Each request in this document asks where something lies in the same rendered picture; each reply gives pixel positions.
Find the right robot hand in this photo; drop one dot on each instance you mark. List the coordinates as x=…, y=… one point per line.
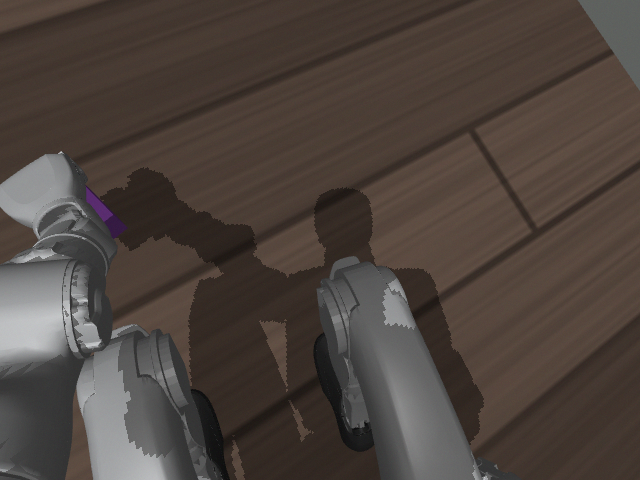
x=490, y=471

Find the right robot foot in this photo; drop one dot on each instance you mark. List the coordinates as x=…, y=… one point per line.
x=356, y=439

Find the left robot hand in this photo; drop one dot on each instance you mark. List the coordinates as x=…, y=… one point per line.
x=48, y=178

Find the left robot arm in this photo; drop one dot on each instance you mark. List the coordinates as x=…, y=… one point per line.
x=53, y=314

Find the small box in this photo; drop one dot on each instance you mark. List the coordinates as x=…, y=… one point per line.
x=115, y=225

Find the left robot foot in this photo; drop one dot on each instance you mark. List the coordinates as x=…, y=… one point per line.
x=212, y=433

